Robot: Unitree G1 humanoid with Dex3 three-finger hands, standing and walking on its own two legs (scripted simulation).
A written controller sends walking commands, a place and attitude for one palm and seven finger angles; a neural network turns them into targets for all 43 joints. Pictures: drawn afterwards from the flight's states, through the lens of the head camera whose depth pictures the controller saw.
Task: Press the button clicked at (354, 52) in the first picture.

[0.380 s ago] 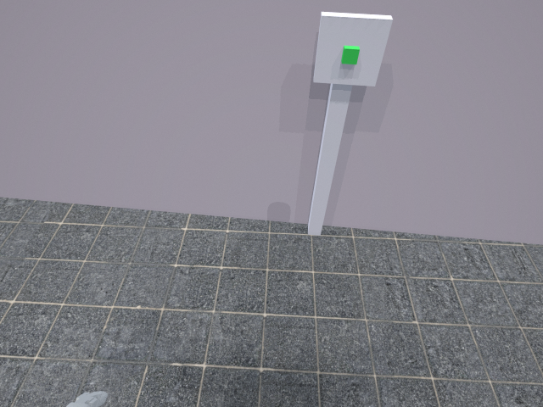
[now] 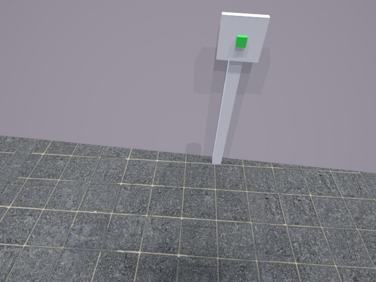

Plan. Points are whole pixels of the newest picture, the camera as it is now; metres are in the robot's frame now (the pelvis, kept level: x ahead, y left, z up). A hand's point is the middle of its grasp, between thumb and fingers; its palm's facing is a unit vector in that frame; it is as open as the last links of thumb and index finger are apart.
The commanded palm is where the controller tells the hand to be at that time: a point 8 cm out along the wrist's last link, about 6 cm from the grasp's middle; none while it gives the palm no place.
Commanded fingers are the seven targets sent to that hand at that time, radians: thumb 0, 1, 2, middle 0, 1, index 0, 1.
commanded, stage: stand and wait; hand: left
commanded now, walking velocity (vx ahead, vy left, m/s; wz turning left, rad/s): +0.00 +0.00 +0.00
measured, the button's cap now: (241, 41) +0.97 -0.15 +0.09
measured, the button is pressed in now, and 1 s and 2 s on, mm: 0 0 0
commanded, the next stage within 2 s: look at it before walking up in 0.58 s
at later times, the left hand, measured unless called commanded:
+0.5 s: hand out of the picture +0.07 +0.24 -0.15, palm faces -0.03 -0.94 -0.34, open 7.4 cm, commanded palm none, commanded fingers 0.00 0.90 0.90 -0.20 -0.30 -0.20 -0.30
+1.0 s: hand out of the picture +0.07 +0.24 -0.15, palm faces -0.03 -0.94 -0.33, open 7.4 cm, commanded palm none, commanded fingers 0.00 0.90 0.90 -0.20 -0.30 -0.20 -0.30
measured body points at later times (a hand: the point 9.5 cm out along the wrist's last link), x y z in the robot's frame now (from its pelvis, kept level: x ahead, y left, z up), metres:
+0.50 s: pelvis -0.01 -0.01 +0.00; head -0.01 -0.01 +0.45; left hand +0.07 +0.29 -0.13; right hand +0.06 -0.30 -0.13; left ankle -0.01 +0.11 -0.74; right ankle +0.00 -0.13 -0.74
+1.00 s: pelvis +0.00 -0.01 +0.00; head +0.00 -0.01 +0.45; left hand +0.08 +0.28 -0.13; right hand +0.08 -0.31 -0.13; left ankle -0.01 +0.11 -0.74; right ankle +0.00 -0.13 -0.74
